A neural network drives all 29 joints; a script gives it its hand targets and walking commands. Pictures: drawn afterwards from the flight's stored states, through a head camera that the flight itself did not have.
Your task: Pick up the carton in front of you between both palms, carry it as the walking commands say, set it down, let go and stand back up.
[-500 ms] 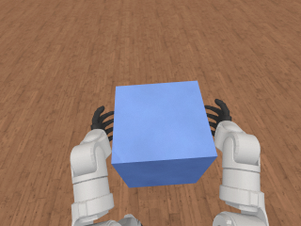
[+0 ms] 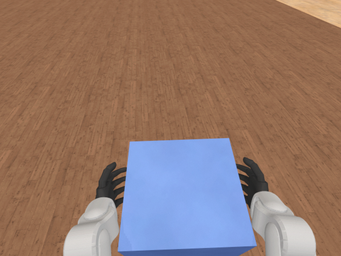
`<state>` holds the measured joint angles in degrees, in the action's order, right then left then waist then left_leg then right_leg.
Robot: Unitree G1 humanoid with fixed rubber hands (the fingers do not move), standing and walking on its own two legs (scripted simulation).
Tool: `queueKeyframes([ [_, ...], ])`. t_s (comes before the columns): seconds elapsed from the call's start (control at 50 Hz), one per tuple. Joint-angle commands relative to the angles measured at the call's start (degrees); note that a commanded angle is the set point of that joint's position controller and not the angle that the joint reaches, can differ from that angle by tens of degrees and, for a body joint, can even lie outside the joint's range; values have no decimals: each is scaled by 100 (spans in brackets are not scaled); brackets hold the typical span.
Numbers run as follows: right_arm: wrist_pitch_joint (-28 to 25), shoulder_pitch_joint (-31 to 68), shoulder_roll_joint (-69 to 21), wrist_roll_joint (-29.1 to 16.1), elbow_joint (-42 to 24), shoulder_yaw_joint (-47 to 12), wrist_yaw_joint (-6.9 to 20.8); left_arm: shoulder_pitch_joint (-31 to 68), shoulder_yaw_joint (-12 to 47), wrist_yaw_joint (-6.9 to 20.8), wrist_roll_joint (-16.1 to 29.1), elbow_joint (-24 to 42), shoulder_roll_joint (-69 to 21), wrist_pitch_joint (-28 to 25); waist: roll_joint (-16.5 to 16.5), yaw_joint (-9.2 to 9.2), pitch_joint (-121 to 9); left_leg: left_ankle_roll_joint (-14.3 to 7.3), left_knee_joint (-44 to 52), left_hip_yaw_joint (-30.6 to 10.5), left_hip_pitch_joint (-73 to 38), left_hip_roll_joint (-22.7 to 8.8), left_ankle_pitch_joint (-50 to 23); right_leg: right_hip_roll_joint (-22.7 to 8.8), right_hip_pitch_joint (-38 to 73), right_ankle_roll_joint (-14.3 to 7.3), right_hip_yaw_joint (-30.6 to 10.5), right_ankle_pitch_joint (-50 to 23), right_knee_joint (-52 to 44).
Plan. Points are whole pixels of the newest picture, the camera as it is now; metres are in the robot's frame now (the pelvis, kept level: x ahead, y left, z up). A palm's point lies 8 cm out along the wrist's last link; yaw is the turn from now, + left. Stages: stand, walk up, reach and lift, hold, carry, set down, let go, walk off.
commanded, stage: carry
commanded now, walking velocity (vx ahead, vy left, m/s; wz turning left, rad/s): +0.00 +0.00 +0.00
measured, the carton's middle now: (181, 207) +0.24 +0.00 +0.03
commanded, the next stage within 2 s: hold in 1.86 s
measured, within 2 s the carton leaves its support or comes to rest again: neither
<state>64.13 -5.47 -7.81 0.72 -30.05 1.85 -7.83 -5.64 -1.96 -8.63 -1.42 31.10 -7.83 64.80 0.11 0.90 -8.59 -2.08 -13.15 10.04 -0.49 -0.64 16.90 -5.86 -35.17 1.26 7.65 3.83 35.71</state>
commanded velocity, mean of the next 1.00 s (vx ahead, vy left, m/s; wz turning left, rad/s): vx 0.00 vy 0.00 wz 0.00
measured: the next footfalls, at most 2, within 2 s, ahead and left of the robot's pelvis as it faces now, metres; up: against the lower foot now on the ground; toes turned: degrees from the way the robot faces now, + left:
right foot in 0.10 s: +0.28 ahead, -0.11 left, +0.00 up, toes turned +7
left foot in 0.42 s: +0.26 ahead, +0.10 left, +0.00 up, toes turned -2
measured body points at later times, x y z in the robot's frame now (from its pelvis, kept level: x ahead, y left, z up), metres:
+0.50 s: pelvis +0.22 -0.02 -0.01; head +0.16 -0.03 +0.44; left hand +0.44 +0.14 +0.09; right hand +0.45 -0.17 +0.09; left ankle +0.22 +0.10 -0.75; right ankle +0.25 -0.11 -0.75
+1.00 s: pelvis +0.26 +0.00 -0.01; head +0.22 +0.00 +0.44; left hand +0.49 +0.16 +0.07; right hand +0.50 -0.15 +0.07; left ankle +0.22 +0.10 -0.75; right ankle +0.25 -0.11 -0.75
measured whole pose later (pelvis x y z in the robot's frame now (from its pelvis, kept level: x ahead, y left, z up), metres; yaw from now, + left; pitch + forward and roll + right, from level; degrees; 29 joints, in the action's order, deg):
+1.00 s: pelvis +0.26 +0.00 -0.01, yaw +1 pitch +3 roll +0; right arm 67.1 -3.9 -7.7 1.3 -28.0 2.6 -8.4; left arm -3.7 -2.6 -8.9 -1.0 27.8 -7.6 67.0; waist -0.1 0.0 -9.6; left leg -0.7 -30.7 9.3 14.2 -2.9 19.0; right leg -4.0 -15.8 -0.5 11.3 17.2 30.8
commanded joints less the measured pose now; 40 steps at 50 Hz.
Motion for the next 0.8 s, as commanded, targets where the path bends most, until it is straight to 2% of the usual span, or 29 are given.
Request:
queueKeyframes([
  [0.0, 90, 1921, -3353, -937, -615, -2905, 121, 2053, 3078, 83, 1011, 560, -3548, 52, -791, 2, 77, -308, 82, -196, 160, -1141, -3645, 298, 467, -101, 402, -700, -515],
  [0.04, 200, 1924, -3134, -892, -603, -2812, 6, 1979, 2953, -1, 1018, 516, -3250, 157, -905, -66, -15, -122, -531, 34, 221, -1091, -4094, 454, 1188, -157, 560, -813, -712],
  [0.06, 250, 1964, -3045, -876, -594, -2778, -47, 1914, 2884, -44, 1009, 460, -3132, 196, -824, -168, -172, 37, -1185, 265, 429, -939, -4288, 647, 1936, -144, 755, -948, -995],
  [0.08, 295, 1937, -2925, -858, -572, -2738, -96, 1943, 2827, -78, 1004, 472, -3023, 235, -646, -204, -280, 252, -1837, 367, 807, -776, -4082, 592, 2694, -117, 749, -1275, -1322],
  [0.1, 335, 2000, -2798, -839, -551, -2714, -147, 1967, 2740, -95, 1005, 474, -2894, 284, -251, -211, -574, 447, -2720, 197, 1545, -629, -2418, -270, 3643, -195, -142, -2645, -1169],
  [0.12, 387, 2054, -2869, -945, -629, -2809, -177, 2109, 2672, -116, 1049, 425, -2803, 309, 1051, -232, -1466, 602, -4434, -123, 2794, -144, -47, -1764, 5285, -1113, -2013, -3974, -843],
  [0.14, 412, 1943, -2885, -991, -762, -2843, -159, 1805, 2715, -107, 1144, 313, -3001, 287, 1370, -220, -1795, 581, -5216, -465, 2971, 148, 1517, -1882, 4963, -1499, -2642, -3443, -1491],
  [0.16, 397, 2037, -3188, -1038, -743, -2967, -107, 1799, 2738, -46, 1174, 380, -3267, 250, 1179, -175, -1688, 466, -5369, -823, 2868, -79, 1515, -1781, 4405, -1439, -2320, -2644, -1757],
  [0.18, 352, 2141, -3464, -1014, -757, -3031, -43, 1908, 2819, 32, 1176, 454, -3595, 204, 790, -162, -1662, 350, -5141, -970, 2751, -281, 1368, -1627, 3956, -1256, -1950, -1993, -1923],
  [0.2, 307, 2336, -3766, -1016, -711, -3089, 23, 2158, 2875, 103, 1185, 429, -3863, 150, 597, -131, -1440, 288, -4530, -1011, 2505, -499, 1233, -1460, 3391, -1040, -1492, -1611, -2051],
  [0.22, 255, 2420, -3983, -1026, -677, -3115, 74, 2257, 2934, 170, 1218, 390, -4070, 96, 499, -111, -1305, 273, -3681, -931, 2081, -561, 1175, -1208, 2815, -789, -1011, -981, -2205],
  [0.24, 201, 2398, -4139, -1004, -609, -3143, 107, 2395, 2989, 234, 1237, 423, -4201, 46, 537, -97, -1246, 290, -3184, -690, 1817, -389, 1149, -1051, 2548, -716, -761, -553, -2321],
  [0.28, 109, 2290, -4263, -941, -556, -3190, 142, 2300, 3075, 330, 1245, 396, -4280, -26, 683, -133, -1325, 314, -2535, -511, 1698, -287, 1090, -1039, 2615, -762, -667, 221, -2393],
  [0.32, 66, 2197, -4226, -877, -599, -3178, 148, 2214, 3138, 371, 1252, 481, -4227, -64, 763, -144, -1371, 302, -2110, -365, 1552, -333, 520, -1042, 2522, -740, -635, 945, -2411],
  [0.36, 63, 2202, -4129, -843, -634, -3147, 131, 2275, 3158, 368, 1253, 543, -4096, -56, 655, -96, -1212, 301, -1608, -219, 1204, -377, -211, -913, 2100, -623, -459, 1476, -2319],
  [0.4, 134, 2155, -3879, -802, -581, -3049, 100, 2241, 3116, 318, 1179, 456, -3887, 12, 453, -80, -887, 329, -1138, -267, 1030, -573, -717, -767, 1718, -456, -347, 1823, -2161],
  [0.42, 180, 2153, -3738, -775, -502, -2988, 75, 2250, 3070, 283, 1117, 397, -3753, 68, 290, -74, -647, 329, -952, -498, 1250, -802, -727, -680, 1738, -346, -243, 1684, -1965],
  [0.44, 237, 2141, -3572, -740, -406, -2904, 50, 2230, 3026, 241, 1062, 287, -3634, 126, 118, -104, -428, 315, -877, -747, 1468, -1006, -675, -538, 1775, -256, -222, 1198, -1754],
  [0.46, 275, 2153, -3460, -720, -313, -2857, 33, 2205, 2978, 207, 1017, 238, -3513, 182, -211, -111, -300, 291, -922, -819, 1658, -1075, -889, -448, 1916, -191, -223, 526, -1584],
  [0.48, 313, 2096, -3384, -715, -208, -2797, 25, 2191, 2927, 170, 977, 156, -3425, 229, -312, -107, -316, 271, -951, -805, 1706, -1079, -1181, -463, 2107, -169, -248, 76, -1402],
  [0.56, 328, 2135, -3430, -854, -157, -2773, 36, 2187, 2841, 65, 920, 102, -3449, 268, -278, -103, -759, 245, -1227, -774, 1429, -1030, -2594, -431, 2486, -166, -216, -1009, -874],
  [0.62, 291, 2231, -3573, -933, -228, -2831, 59, 2242, 2845, 43, 924, 120, -3626, 232, -226, -91, -936, 231, -1378, -722, 1311, -1006, -2934, -407, 2565, -175, -191, -1206, -725],
  [0.78, 187, 2255, -3775, -957, -424, -2937, 96, 2283, 2969, 109, 1018, 288, -3876, 119, -80, -82, -1050, 163, -1548, -656, 1208, -946, -2880, -402, 2577, -199, -216, -1328, -587],
])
